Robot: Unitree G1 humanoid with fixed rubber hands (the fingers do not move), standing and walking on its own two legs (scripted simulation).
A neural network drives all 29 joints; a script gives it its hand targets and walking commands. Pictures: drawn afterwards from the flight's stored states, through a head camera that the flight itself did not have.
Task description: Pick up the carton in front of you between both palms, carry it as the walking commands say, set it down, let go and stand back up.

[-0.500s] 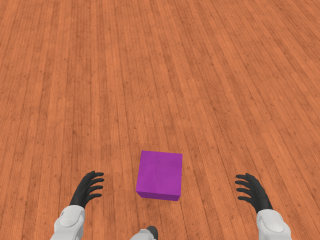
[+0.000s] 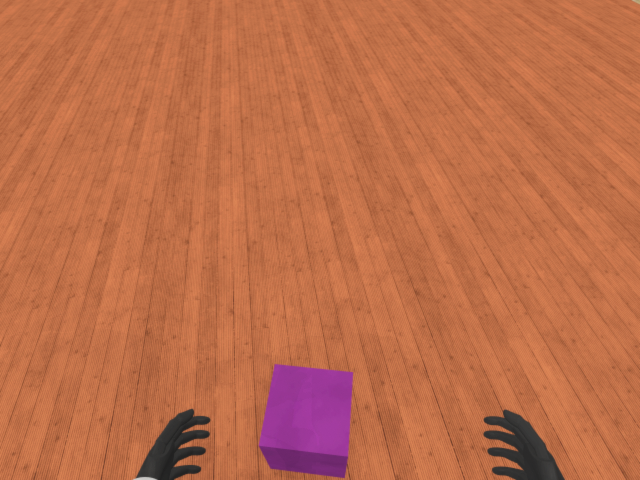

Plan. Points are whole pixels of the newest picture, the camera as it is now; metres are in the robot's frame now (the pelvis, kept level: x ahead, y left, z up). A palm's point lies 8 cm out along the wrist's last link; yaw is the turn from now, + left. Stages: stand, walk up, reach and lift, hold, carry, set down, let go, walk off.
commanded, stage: let go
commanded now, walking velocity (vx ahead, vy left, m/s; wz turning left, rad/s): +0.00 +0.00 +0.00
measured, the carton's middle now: (310, 422) +0.39 +0.08 -0.65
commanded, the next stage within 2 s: stand in 0.08 s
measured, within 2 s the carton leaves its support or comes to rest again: neither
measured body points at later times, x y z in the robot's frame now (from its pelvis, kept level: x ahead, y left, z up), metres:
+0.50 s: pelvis +0.02 +0.02 +0.00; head +0.03 +0.04 +0.45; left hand +0.16 +0.31 -0.10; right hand +0.17 -0.27 -0.09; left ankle +0.02 +0.13 -0.74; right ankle -0.05 -0.10 -0.74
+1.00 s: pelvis +0.01 +0.03 +0.00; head +0.01 +0.04 +0.45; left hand +0.14 +0.32 -0.11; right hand +0.12 -0.28 -0.10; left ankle +0.02 +0.13 -0.74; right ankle -0.05 -0.10 -0.74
